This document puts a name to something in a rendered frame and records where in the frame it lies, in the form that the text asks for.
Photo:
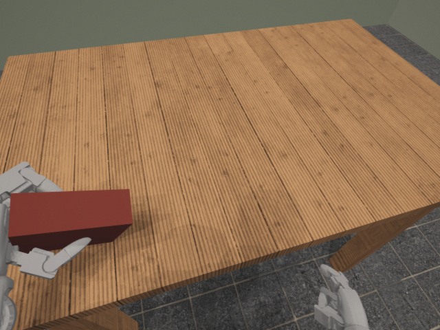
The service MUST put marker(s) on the sponge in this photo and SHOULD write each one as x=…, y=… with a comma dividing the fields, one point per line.
x=53, y=220

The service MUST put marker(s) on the robot left forearm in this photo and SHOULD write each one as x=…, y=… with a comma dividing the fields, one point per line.
x=8, y=309

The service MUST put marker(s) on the table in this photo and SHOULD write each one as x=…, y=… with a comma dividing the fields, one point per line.
x=237, y=148

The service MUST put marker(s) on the robot right hand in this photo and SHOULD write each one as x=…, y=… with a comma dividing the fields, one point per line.
x=338, y=312

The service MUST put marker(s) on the robot left hand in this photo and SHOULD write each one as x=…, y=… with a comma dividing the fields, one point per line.
x=41, y=263

